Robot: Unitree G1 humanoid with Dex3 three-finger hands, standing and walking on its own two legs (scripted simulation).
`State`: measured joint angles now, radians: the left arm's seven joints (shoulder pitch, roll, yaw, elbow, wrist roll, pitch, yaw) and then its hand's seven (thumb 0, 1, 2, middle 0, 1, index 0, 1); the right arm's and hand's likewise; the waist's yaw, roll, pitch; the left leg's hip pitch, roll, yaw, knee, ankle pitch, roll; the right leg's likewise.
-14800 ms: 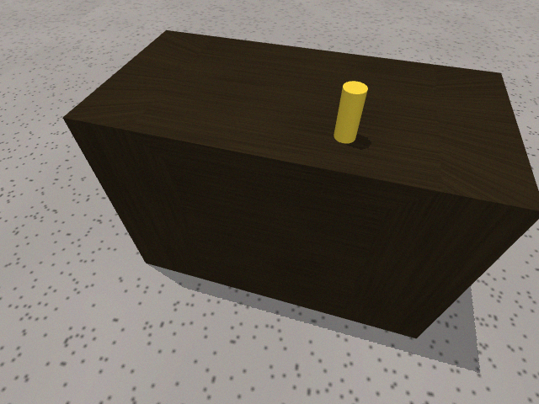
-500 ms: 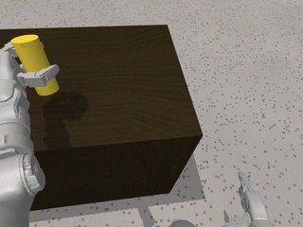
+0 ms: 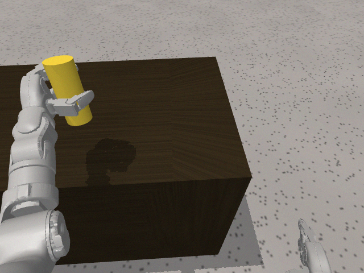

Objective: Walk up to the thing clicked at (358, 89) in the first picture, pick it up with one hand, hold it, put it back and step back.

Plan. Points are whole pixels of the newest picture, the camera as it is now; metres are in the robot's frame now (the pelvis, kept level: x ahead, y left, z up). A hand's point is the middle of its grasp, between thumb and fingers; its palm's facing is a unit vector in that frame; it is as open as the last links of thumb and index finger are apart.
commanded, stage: lift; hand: left
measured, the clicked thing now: (69, 92) +0.44 +0.22 +0.20
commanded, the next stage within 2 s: hold in 0.94 s
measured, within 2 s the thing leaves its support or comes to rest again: neither
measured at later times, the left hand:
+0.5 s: hand (60, 92) +0.36 +0.19 +0.26, palm faces +0.20 -0.98 +0.01, open 9.0 cm
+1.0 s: hand (53, 92) +0.32 +0.18 +0.28, palm faces +0.18 -0.98 +0.02, open 9.0 cm
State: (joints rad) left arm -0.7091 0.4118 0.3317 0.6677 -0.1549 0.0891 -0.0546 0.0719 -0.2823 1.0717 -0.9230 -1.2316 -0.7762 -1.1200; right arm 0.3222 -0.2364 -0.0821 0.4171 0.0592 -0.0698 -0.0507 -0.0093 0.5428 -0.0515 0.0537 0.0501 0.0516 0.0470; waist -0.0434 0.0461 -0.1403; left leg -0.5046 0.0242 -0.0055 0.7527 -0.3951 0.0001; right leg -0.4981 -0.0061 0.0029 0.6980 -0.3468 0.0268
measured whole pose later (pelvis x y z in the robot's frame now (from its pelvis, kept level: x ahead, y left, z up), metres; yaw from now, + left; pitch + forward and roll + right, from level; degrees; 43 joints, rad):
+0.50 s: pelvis -0.02 -0.01 +0.01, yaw +1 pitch +1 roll +0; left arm -0.54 0.31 0.31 0.17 -0.21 0.47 -0.02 0.07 -0.28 1.08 -0.92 -1.24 -0.77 -1.13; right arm 0.30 -0.23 -0.10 0.52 0.07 -0.15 -0.06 -0.01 0.55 -0.05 0.05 0.05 0.05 0.05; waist 0.01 0.06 -0.09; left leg -0.31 0.01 -0.02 0.61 -0.31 -0.01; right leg -0.32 -0.02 -0.01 0.60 -0.30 0.02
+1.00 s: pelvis -0.03 -0.01 +0.02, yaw +2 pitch -2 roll +0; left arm -0.52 0.28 0.30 -0.01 -0.24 0.65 0.00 0.07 -0.28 1.09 -0.91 -1.25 -0.77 -1.14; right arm 0.27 -0.23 -0.12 0.62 0.07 -0.21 -0.05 -0.01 0.55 -0.05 0.05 0.05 0.05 0.05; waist 0.02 0.07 -0.09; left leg -0.27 0.00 -0.02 0.58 -0.28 0.00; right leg -0.27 -0.03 -0.01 0.56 -0.27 0.02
